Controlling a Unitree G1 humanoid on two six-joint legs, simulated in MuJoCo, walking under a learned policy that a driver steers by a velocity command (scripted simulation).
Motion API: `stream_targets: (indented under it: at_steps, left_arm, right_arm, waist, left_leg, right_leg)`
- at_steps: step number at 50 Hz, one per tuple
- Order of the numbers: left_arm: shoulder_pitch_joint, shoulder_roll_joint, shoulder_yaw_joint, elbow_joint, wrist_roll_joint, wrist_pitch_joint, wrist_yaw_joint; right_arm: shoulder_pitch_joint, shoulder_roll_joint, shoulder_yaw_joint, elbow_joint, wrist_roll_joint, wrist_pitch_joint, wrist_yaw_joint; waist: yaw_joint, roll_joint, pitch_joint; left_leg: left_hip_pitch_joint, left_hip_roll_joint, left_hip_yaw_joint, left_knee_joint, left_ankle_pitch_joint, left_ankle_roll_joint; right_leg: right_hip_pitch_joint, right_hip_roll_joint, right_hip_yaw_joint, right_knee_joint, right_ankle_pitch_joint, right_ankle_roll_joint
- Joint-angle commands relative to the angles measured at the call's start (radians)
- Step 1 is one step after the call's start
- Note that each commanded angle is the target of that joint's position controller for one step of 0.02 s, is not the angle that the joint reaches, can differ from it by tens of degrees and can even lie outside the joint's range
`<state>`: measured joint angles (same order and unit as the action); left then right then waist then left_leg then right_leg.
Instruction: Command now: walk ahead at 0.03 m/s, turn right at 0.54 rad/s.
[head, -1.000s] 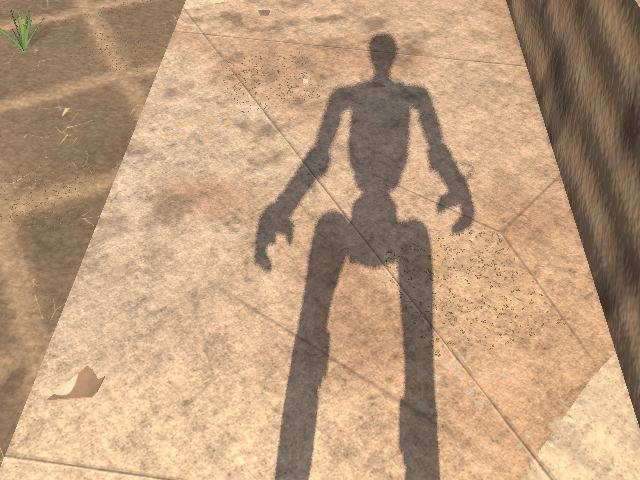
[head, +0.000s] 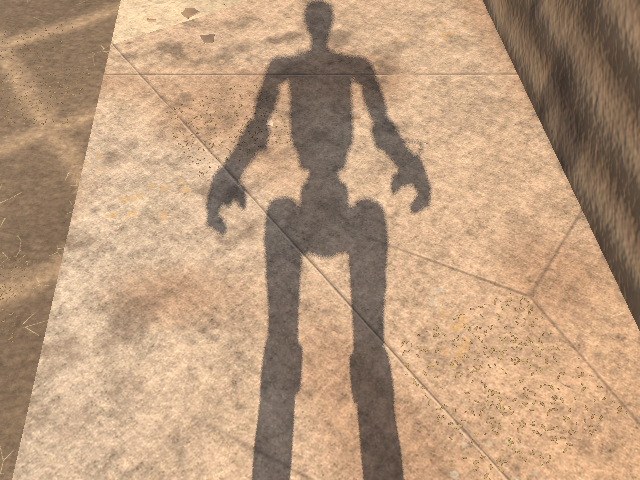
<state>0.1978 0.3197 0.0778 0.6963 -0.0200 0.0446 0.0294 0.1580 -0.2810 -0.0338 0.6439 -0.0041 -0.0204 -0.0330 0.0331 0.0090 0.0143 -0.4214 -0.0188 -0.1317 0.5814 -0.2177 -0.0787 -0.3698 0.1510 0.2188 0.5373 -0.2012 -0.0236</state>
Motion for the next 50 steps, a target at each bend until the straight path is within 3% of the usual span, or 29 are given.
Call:
stream_targets:
  at_steps: [1,2,3,4,6,8,11,15,17,19,20,21,22,23,25,27,29,31,33,36,38,39,40,41,42,43,45,47,50]
  left_arm:
    - [0.021,0.048,0.007,-0.076,0.005,-0.006,0.002]
    - [0.029,0.052,0.010,-0.113,-0.001,-0.018,-0.001]
    - [0.047,0.141,0.035,-0.095,0.017,-0.029,-0.005]
    - [0.049,0.174,0.051,-0.074,0.004,-0.024,-0.006]
    - [0.071,0.148,0.054,-0.049,0.002,0.007,0.004]
    - [0.050,0.096,0.039,-0.067,-0.004,0.019,0.000]
    - [-0.020,0.056,0.022,-0.105,0.001,0.012,-0.004]
    - [-0.033,0.040,0.007,-0.115,0.009,0.007,-0.019]
    - [-0.012,0.025,0.003,-0.098,0.015,0.007,-0.024]
    - [0.055,0.003,-0.002,-0.058,0.024,0.001,-0.028]
    - [0.081,0.062,0.008,-0.062,0.031,-0.001,-0.021]
    - [0.047,0.140,0.020,-0.071,0.048,0.002,-0.011]
    - [-0.023,0.076,0.006,-0.073,0.057,-0.005,-0.017]
    - [-0.070,0.059,0.003,-0.088,0.058,-0.015,-0.021]
    - [-0.047,0.094,0.018,-0.075,0.048,-0.028,-0.012]
    - [-0.020,0.102,0.024,-0.068,0.037,-0.032,-0.003]
    - [-0.011,0.103,0.029,-0.077,0.033,-0.031,0.008]
    - [-0.016,0.102,0.032,-0.078,0.031,-0.037,0.014]
    - [-0.063,0.105,0.038,-0.079,0.020,-0.036,0.009]
    - [-0.106,0.118,0.046,-0.081,0.012,-0.021,0.005]
    - [-0.113,0.122,0.048,-0.075,-0.007,-0.016,0.006]
    - [-0.084,0.108,0.046,-0.063,-0.013,-0.018,0.003]
    - [-0.030,0.063,0.036,-0.046,0.001,-0.023,-0.003]
    - [-0.092,-0.009,0.006,-0.127,0.050,-0.034,-0.007]
    - [-0.169,0.047,0.019,-0.136,0.021,-0.056,-0.012]
    - [-0.193,0.085,0.030,-0.138,-0.007,-0.071,-0.021]
    - [-0.175,0.110,0.043,-0.101,0.010,-0.089,-0.020]
    - [-0.148,0.094,0.043,-0.078,0.023,-0.103,-0.027]
    - [-0.148,0.067,0.035,-0.052,0.026,-0.119,-0.032]
  right_arm:
    - [0.095,-0.190,-0.067,-0.059,-0.015,-0.026,-0.002]
    - [0.073,-0.248,-0.084,-0.053,-0.054,-0.011,0.002]
    - [0.066,-0.196,-0.075,-0.068,-0.050,-0.011,0.004]
    - [0.035,-0.146,-0.061,-0.078,-0.041,-0.010,0.001]
    - [-0.030,-0.114,-0.053,-0.085,-0.013,-0.004,0.000]
    - [-0.035,-0.112,-0.052,-0.079,-0.014,0.006,-0.004]
    - [0.021,-0.127,-0.060,-0.053,-0.019,0.016,-0.007]
    - [0.007,-0.163,-0.072,-0.037,-0.002,0.022,0.005]
    - [0.013,-0.141,-0.061,-0.017,0.010,0.023,0.014]
    - [0.031,-0.090,-0.037,0.011,0.025,0.016,0.024]
    - [0.074,-0.074,-0.028,0.022,0.010,0.005,0.036]
    - [0.108,-0.029,-0.013,0.012,-0.020,-0.010,0.052]
    - [0.054,-0.060,-0.017,0.003,-0.013,-0.007,0.044]
    - [0.010,-0.110,-0.031,0.001,-0.005,0.000,0.038]
    - [-0.011,-0.132,-0.042,-0.004,0.001,0.016,0.022]
    - [0.018,-0.133,-0.048,-0.010,0.008,0.026,0.018]
    - [0.027,-0.118,-0.054,-0.019,0.015,0.033,0.022]
    - [0.022,-0.103,-0.060,-0.033,0.020,0.045,0.030]
    - [0.041,-0.083,-0.057,-0.032,0.019,0.058,0.034]
    - [0.048,-0.084,-0.058,-0.048,0.026,0.063,0.052]
    - [0.088,-0.093,-0.067,-0.049,0.030,0.063,0.062]
    - [0.133,-0.100,-0.076,-0.035,0.027,0.063,0.055]
    - [0.184,-0.159,-0.097,-0.028,0.025,0.059,0.043]
    - [0.238,-0.319,-0.129,-0.054,0.026,0.041,0.034]
    - [0.289,-0.270,-0.110,-0.060,-0.003,0.009,0.050]
    - [0.257,-0.224,-0.093,-0.054,-0.007,-0.012,0.052]
    - [0.173,-0.178,-0.075,-0.060,0.019,-0.018,0.035]
    - [0.150,-0.174,-0.067,-0.072,0.010,-0.019,0.019]
    - [0.188,-0.171,-0.066,-0.058,0.009,-0.033,0.010]
  waist:
    - [-0.034,-0.012,-0.169]
    - [0.001,0.277,-0.119]
    - [-0.019,0.225,-0.129]
    - [-0.016,0.153,-0.111]
    - [-0.001,0.111,-0.074]
    - [-0.011,0.133,-0.050]
    - [-0.055,0.169,-0.085]
    - [-0.064,0.197,-0.117]
    - [-0.054,0.191,-0.109]
    - [-0.012,0.150,-0.091]
    - [-0.029,0.079,-0.124]
    - [-0.085,-0.148,-0.135]
    - [-0.068,-0.189,-0.110]
    - [-0.058,-0.158,-0.047]
    - [-0.032,-0.197,-0.010]
    - [-0.031,-0.200,0.016]
    - [-0.012,-0.215,0.006]
    - [-0.007,-0.169,0.006]
    - [-0.024,-0.129,-0.006]
    - [-0.028,-0.144,-0.052]
    - [-0.056,-0.134,-0.077]
    - [-0.070,-0.100,-0.103]
    - [-0.073,0.060,-0.113]
    - [-0.073,0.371,-0.110]
    - [-0.151,0.231,-0.164]
    - [-0.126,0.163,-0.073]
    - [-0.080,0.074,0.010]
    - [-0.056,0.097,0.008]
    - [-0.060,0.067,-0.005]
  left_leg:
    - [0.325,0.233,-0.146,-0.219,0.187,0.115]
    - [0.329,0.404,-0.390,-0.255,0.379,0.286]
    - [0.308,0.444,-0.425,-0.252,0.393,0.354]
    - [0.279,0.389,-0.313,-0.234,0.376,0.326]
    - [0.248,0.291,-0.156,-0.222,0.329,0.265]
    - [0.227,0.240,-0.050,-0.239,0.341,0.258]
    - [0.300,0.253,-0.032,-0.228,0.391,0.291]
    - [0.289,0.281,-0.021,-0.212,0.411,0.308]
    - [0.262,0.266,-0.036,-0.193,0.371,0.300]
    - [0.160,0.215,-0.011,-0.165,0.279,0.226]
    - [0.066,0.174,0.010,-0.126,0.140,0.145]
    - [0.004,0.088,0.094,-0.061,-0.102,0.069]
    - [0.109,0.093,0.104,-0.081,-0.157,0.036]
    - [0.112,0.079,0.112,-0.063,-0.072,0.027]
    - [0.049,0.055,0.123,-0.011,-0.005,0.030]
    - [0.015,0.049,0.128,0.060,-0.040,0.040]
    - [-0.056,0.047,0.135,0.231,-0.233,0.045]
    - [-0.152,0.080,0.099,0.409,-0.379,0.036]
    - [-0.138,0.096,0.111,0.382,-0.338,0.027]
    - [-0.020,0.074,0.173,0.244,-0.227,0.036]
    - [0.089,0.036,0.217,0.066,-0.086,0.064]
    - [0.200,-0.005,0.232,-0.030,-0.001,0.093]
    - [0.351,0.047,0.090,-0.125,0.108,0.148]
    - [0.490,0.336,-0.450,-0.236,0.079,0.358]
    - [0.487,0.412,-0.617,-0.342,-0.158,0.471]
    - [0.452,0.386,-0.555,-0.364,-0.318,0.432]
    - [0.379,0.300,-0.418,-0.365,-0.374,0.333]
    - [0.332,0.229,-0.320,-0.394,-0.255,0.301]
    - [0.360,0.199,-0.239,-0.399,-0.072,0.296]
  right_leg:
    - [-0.037,-0.117,0.150,0.119,-0.185,-0.045]
    - [-0.235,0.025,-0.035,0.296,-0.437,0.011]
    - [-0.262,-0.049,-0.041,0.523,-0.441,0.057]
    - [-0.260,-0.068,-0.048,0.615,-0.376,0.074]
    - [-0.264,-0.090,-0.082,0.709,-0.268,0.112]
    - [-0.252,-0.100,-0.140,0.680,-0.208,0.131]
    - [-0.210,-0.117,-0.158,0.523,-0.222,0.138]
    - [-0.042,-0.138,-0.205,0.279,-0.241,0.108]
    - [0.055,-0.136,-0.214,0.096,-0.185,0.084]
    - [0.275,-0.128,-0.219,-0.236,0.071,0.036]
    - [0.424,-0.227,-0.114,-0.206,0.195,0.009]
    - [0.417,-0.383,0.007,-0.146,0.344,-0.069]
    - [0.214,-0.406,0.002,-0.174,0.180,-0.144]
    - [0.185,-0.347,-0.040,-0.190,0.061,-0.120]
    - [0.195,-0.326,-0.060,-0.198,0.000,-0.085]
    - [0.179,-0.369,-0.051,-0.192,0.078,-0.108]
    - [0.201,-0.446,-0.015,-0.186,0.200,-0.170]
    - [0.241,-0.520,0.010,-0.179,0.383,-0.230]
    - [0.255,-0.498,-0.060,-0.156,0.453,-0.215]
    - [0.246,-0.463,-0.153,-0.104,0.488,-0.175]
    - [0.231,-0.447,-0.203,-0.028,0.421,-0.129]
    - [0.175,-0.420,-0.246,0.041,0.244,-0.087]
    - [0.025,-0.346,-0.332,0.242,-0.023,-0.015]
    - [-0.348,-0.155,-0.350,0.586,-0.486,0.079]
    - [-0.436,-0.137,-0.146,0.703,-0.511,0.062]
    - [-0.486,-0.175,-0.121,0.707,-0.413,0.032]
    - [-0.468,-0.221,-0.122,0.598,-0.210,0.010]
    - [-0.376,-0.212,-0.136,0.525,-0.050,0.028]
    - [-0.352,-0.188,-0.149,0.389,0.081,0.060]
